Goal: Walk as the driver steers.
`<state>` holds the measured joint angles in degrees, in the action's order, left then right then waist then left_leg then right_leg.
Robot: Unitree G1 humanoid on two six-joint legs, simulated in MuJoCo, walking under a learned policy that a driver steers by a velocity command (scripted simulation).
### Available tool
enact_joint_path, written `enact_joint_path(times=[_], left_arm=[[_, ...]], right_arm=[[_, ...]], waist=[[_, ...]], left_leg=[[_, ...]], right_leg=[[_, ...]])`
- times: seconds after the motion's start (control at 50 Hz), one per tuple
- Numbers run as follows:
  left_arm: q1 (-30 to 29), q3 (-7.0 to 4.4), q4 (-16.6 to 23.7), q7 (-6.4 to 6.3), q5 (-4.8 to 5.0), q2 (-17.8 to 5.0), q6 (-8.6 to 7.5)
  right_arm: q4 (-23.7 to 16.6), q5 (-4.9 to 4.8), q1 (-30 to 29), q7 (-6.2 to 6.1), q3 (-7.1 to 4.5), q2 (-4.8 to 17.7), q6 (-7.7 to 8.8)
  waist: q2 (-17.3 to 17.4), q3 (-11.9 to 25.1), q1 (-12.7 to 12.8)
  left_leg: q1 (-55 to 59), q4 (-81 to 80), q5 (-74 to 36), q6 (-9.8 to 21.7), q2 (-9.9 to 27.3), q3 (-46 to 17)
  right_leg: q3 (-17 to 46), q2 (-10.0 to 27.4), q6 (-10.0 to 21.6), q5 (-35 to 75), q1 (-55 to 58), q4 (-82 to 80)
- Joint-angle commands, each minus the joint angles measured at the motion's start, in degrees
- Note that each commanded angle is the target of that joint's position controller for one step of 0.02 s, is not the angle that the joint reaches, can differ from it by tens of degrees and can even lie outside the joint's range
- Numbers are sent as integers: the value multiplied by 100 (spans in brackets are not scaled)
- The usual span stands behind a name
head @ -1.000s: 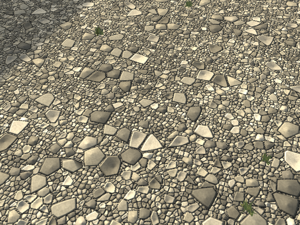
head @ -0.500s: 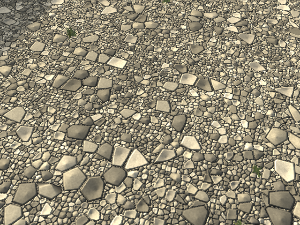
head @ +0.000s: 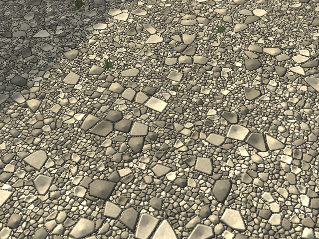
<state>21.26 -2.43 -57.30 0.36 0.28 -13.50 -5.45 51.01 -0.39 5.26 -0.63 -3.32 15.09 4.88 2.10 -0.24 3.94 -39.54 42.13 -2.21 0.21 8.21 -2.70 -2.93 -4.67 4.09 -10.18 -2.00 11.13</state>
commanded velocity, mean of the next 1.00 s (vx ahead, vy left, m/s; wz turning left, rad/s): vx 0.14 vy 0.00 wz -0.04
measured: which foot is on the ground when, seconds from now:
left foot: up 0.00-0.14, down 0.16-1.00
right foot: down 0.00-0.18, up 0.20-0.48, down 0.50-1.00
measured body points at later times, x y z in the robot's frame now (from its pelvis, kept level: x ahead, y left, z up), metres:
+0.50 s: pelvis +0.19 +0.05 -0.01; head +0.21 +0.05 +0.44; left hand +0.29 +0.31 -0.15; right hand +0.27 -0.20 -0.15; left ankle +0.26 +0.15 -0.75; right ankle +0.22 -0.09 -0.75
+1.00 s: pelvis +0.24 +0.03 -0.01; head +0.26 +0.03 +0.44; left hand +0.31 +0.28 -0.16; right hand +0.29 -0.23 -0.16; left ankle +0.26 +0.15 -0.75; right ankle +0.22 -0.09 -0.75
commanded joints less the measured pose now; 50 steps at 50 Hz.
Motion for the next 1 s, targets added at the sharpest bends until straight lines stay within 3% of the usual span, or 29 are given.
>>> enact_joint_path(times=[0.02,0.06,0.1,0.14,0.16,0.18,0.2,0.22,0.24,0.26,0.28,0.32,0.36,0.42,0.48,0.52,0.54,0.56,0.58,0.68,0.84,1.0], left_arm=[[153,-172,216,-71,71,-918,-24],[274,-185,160,-93,80,-939,52],[311,-213,118,-137,56,-974,142],[120,-233,160,-161,39,-1015,203],[59,-197,208,-160,30,-925,218],[116,-111,361,-162,-64,-730,205],[1201,113,175,-103,-95,52,155],[1294,15,-3,-94,48,-415,118],[668,-100,157,-108,180,-798,123],[194,-105,278,-162,167,-786,174],[-17,-135,302,-214,86,-734,254],[133,-113,273,-262,12,-452,444],[153,-56,263,-303,-5,-240,528],[-73,-68,279,-315,-37,-378,631],[-306,-101,260,-286,-127,-437,698],[-512,-119,388,-312,-184,-671,679],[-683,-213,322,-321,-79,-1055,652],[-755,-181,291,-292,-49,-784,593],[-792,-128,237,-277,-88,-571,529],[-795,-117,83,-239,-38,-518,360],[-754,-102,-110,-255,-22,-503,414],[-766,-85,-253,-262,-25,-426,467]], right_arm=[[-453,-27,-678,78,11,188,91],[-573,-40,-934,149,30,213,139],[-616,-4,-879,212,8,313,199],[-461,43,-264,218,-92,558,245],[-230,93,450,196,-194,784,272],[-68,220,1239,159,-270,1169,284],[37,214,1493,165,-294,1414,190],[30,102,1689,211,-204,997,118],[-47,44,1199,210,-139,808,92],[-138,59,619,184,-61,610,74],[-171,100,253,168,21,404,73],[-92,218,-69,180,60,297,68],[-29,267,-166,159,38,393,52],[67,162,-95,81,0,579,-46],[149,67,-117,40,58,461,-167],[293,108,175,29,121,296,-207],[304,99,492,-3,81,317,-244],[345,134,409,-55,79,371,-279],[356,116,427,-87,70,361,-304],[515,102,541,-101,64,298,-322],[696,51,560,-118,42,301,-405],[850,39,598,-166,26,324,-475]], waist=[[-405,-479,10],[-427,-562,40],[-564,-398,-60],[-756,60,-417],[-680,508,-747],[-189,1373,-941],[1362,2288,-551],[972,2791,-783],[623,1944,-746],[223,1321,-591],[63,915,-439],[358,678,-109],[484,655,-26],[461,831,-101],[356,412,-60],[28,-65,-195],[-715,-254,-556],[-783,-339,-438],[-833,-321,-474],[-564,48,-441],[-253,164,-387],[-225,44,-397]], left_leg=[[307,-763,-441,-77,-239,177],[273,-1151,-282,-57,-348,160],[604,-1436,-131,53,-488,163],[1497,-1637,-100,255,-713,277],[2475,-1849,-709,424,-754,368],[4131,-1340,-2822,742,118,-366],[6248,-1111,-4242,1823,1690,-2191],[6116,-1466,-3330,1927,1640,-2746],[5328,-1689,-2778,1678,1364,-2032],[4486,-1918,-2371,1462,1068,-1517],[3669,-2139,-2160,1398,912,-1184],[2524,-2496,-1813,1279,572,-678],[2110,-2603,-1842,1331,421,-331],[2067,-2754,-410,1301,429,-356],[1518,-2909,2404,877,133,-339],[1360,-2696,3229,381,-197,-252],[1669,-2591,2877,220,-582,131],[2189,-2316,2441,124,-673,279],[2456,-2167,2119,135,-675,313],[2763,-1888,1009,223,-624,343],[2980,-1712,322,182,-592,357],[3036,-1704,289,151,-566,341]], right_leg=[[888,1505,784,780,-512,-507],[915,1595,752,1117,-138,-194],[916,1686,589,2011,194,303],[881,1605,351,3162,385,1071],[722,1284,158,3468,265,1908],[502,905,-93,2069,-650,3291],[352,43,-487,-2402,-2645,5413],[1216,59,-499,-3028,-2853,6163],[1153,308,-478,-2743,-3201,6307],[909,579,-525,-2344,-3215,6026],[861,794,-580,-2020,-2979,5653],[730,969,-624,-1629,-1987,4786],[545,888,-666,-1541,-1488,3874],[430,832,-631,-676,-995,2931],[288,730,-425,53,-436,1973],[749,1159,-179,169,-536,1280],[747,1124,-33,-692,-1185,1262],[730,1012,-68,-1294,-1697,1035],[724,996,-172,-1340,-1856,913],[598,907,-322,158,-1336,1218],[488,828,-273,895,-1052,1394],[413,757,-287,876,-1014,1342]])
